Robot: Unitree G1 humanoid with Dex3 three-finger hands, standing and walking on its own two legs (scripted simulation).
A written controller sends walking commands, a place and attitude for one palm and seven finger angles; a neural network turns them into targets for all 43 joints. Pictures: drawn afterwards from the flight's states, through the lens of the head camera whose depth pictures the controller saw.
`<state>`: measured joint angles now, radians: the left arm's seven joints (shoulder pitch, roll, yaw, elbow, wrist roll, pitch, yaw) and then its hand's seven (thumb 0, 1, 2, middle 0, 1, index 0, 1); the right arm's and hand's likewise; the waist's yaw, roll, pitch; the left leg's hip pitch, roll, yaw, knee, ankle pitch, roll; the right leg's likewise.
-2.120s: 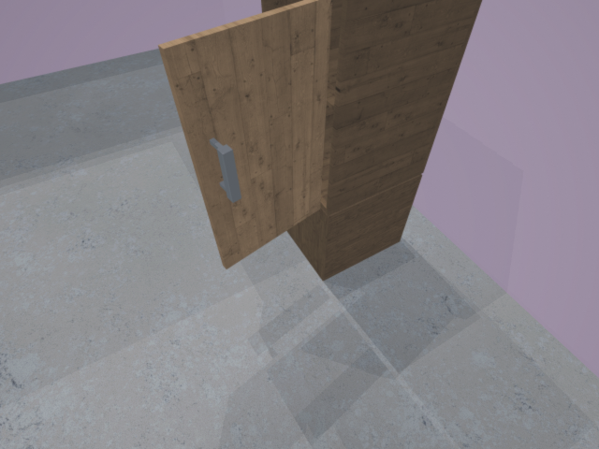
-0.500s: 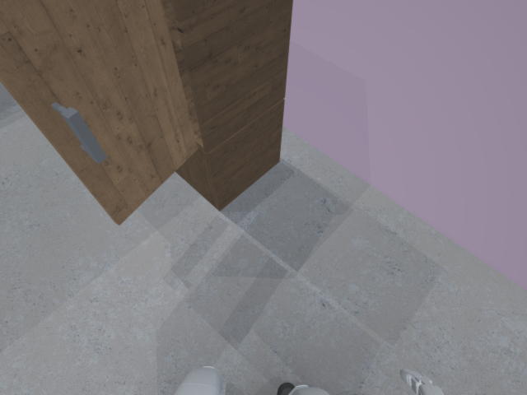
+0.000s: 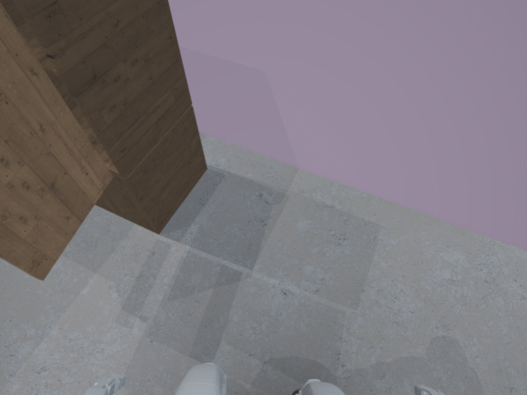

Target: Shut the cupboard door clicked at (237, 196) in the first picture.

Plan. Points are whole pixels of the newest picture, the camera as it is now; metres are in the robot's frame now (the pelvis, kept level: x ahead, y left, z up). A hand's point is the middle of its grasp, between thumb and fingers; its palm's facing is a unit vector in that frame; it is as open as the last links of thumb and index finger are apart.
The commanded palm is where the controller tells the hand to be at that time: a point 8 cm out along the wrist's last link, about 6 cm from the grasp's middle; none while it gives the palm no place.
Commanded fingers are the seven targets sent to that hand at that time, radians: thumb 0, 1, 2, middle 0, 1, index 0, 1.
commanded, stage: walk to a spot facing it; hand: left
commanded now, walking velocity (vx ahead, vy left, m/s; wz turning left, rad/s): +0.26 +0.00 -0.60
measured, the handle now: out of the picture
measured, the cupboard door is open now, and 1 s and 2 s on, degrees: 100 100 100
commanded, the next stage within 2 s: turn to face it in 1.24 s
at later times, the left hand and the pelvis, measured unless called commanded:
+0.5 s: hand (220, 303) +0.28 +0.11 -0.15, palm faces -0.34 -0.91 -0.24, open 7.4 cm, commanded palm none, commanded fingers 0.00 0.90 0.90 -0.20 -0.30 -0.20 -0.30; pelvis +0.08 -0.05 +0.00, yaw -18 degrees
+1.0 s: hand (277, 227) +0.44 +0.00 -0.15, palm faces -0.51 -0.84 -0.16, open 7.4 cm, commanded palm none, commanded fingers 0.00 0.90 0.90 -0.20 -0.30 -0.20 -0.30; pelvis +0.27 -0.12 +0.02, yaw -31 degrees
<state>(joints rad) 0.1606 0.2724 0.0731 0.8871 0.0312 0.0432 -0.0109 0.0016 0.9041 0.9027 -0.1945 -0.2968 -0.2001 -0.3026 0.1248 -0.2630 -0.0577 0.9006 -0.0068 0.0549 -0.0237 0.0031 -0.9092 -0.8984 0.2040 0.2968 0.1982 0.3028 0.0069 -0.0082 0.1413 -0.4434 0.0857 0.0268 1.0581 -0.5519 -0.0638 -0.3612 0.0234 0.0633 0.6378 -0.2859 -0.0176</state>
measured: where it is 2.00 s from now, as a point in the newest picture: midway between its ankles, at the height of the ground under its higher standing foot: (355, 297)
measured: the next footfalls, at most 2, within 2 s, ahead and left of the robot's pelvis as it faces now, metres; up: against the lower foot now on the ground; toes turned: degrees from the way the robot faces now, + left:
left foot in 0.14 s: +0.07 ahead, +0.15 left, +0.00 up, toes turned -1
right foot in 0.42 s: +0.10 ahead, -0.17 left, +0.00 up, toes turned -22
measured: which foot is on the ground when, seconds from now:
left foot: up 0.00-0.12, down 0.14-0.42, up 0.44-0.72, down 0.74-1.00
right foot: down 0.00-0.12, up 0.14-0.40, down 0.42-0.74, up 0.76-1.00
